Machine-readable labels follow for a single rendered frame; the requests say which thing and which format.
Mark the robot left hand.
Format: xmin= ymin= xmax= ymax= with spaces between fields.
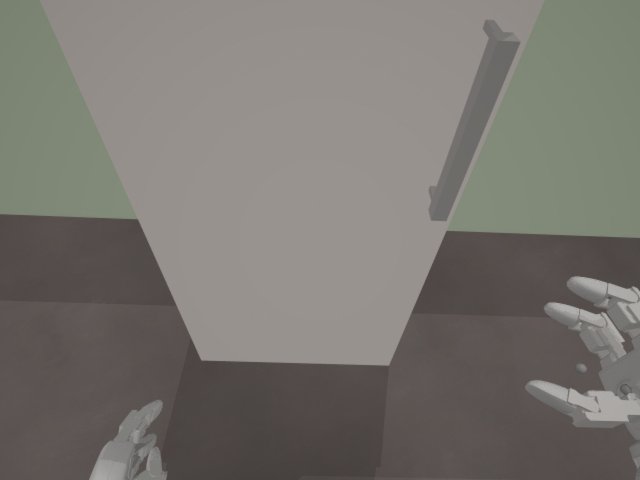
xmin=89 ymin=400 xmax=167 ymax=480

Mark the fridge door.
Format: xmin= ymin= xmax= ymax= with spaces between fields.
xmin=40 ymin=0 xmax=545 ymax=366

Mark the handle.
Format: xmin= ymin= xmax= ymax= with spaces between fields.
xmin=428 ymin=20 xmax=521 ymax=221

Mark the robot right hand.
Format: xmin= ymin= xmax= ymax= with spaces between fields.
xmin=525 ymin=277 xmax=640 ymax=440

